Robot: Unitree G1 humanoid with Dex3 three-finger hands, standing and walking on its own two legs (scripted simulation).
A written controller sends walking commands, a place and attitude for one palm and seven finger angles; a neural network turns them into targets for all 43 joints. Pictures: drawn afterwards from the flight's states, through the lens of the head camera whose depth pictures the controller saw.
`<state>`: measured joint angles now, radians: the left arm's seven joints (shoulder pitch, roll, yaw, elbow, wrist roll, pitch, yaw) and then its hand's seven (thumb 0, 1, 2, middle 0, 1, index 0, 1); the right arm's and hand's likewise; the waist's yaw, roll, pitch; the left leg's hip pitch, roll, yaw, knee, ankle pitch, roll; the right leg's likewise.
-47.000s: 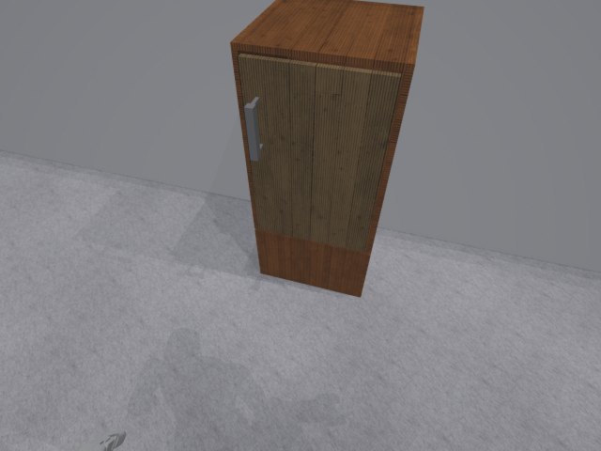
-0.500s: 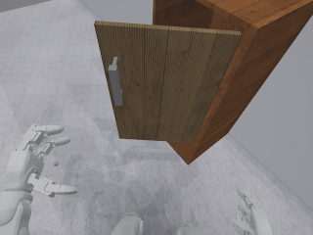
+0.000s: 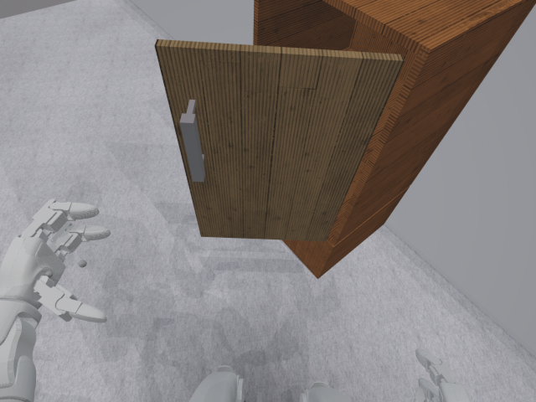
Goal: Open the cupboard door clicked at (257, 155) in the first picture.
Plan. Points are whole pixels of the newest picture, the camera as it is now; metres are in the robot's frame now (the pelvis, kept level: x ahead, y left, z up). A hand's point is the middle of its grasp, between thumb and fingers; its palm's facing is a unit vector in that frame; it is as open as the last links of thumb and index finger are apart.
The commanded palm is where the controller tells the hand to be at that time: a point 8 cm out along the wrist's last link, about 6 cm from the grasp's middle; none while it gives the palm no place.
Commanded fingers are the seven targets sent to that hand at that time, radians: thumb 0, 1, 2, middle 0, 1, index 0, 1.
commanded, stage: raise the hand with hooked fingers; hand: left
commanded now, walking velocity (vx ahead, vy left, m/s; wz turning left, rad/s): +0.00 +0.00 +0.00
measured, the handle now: (195, 142) +0.54 +0.16 +0.02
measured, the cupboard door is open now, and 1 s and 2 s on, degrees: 50 50 50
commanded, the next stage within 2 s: move the hooked fingers beside the handle in 0.34 s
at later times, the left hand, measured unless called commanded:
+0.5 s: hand (95, 258) +0.30 +0.25 +0.04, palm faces +0.05 -1.00 -0.04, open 14.0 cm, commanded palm +0.28 +0.31 +0.05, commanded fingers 0.00 -0.50 0.30 -0.30 -1.20 -0.30 -1.20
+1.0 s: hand (125, 215) +0.37 +0.24 +0.04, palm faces +0.03 -1.00 -0.04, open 14.0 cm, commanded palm +0.34 +0.29 +0.04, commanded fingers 0.00 -0.50 0.30 -0.30 -1.20 -0.30 -1.20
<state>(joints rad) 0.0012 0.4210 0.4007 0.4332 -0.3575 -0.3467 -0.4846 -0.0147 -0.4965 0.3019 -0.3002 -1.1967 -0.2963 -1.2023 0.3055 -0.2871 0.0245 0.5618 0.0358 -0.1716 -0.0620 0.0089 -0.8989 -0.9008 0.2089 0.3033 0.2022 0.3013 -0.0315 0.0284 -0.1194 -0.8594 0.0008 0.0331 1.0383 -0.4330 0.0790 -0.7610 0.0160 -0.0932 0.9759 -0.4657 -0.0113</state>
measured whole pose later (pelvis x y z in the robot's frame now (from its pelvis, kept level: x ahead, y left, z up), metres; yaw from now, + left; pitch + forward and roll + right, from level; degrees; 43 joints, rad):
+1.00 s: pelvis +0.01 -0.02 -0.01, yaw -1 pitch +17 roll -3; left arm -0.24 0.42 0.41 0.63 -0.29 -0.37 -0.41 -0.01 -0.50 0.30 -0.30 -1.20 -0.30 -1.20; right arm 0.31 -0.28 0.02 0.59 0.03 -0.11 -0.05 0.01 -0.90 -0.90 0.21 0.30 0.20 0.30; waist -0.06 0.03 -0.13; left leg -0.91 0.02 0.04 1.07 -0.46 0.06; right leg -0.83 0.03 -0.08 1.02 -0.50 -0.03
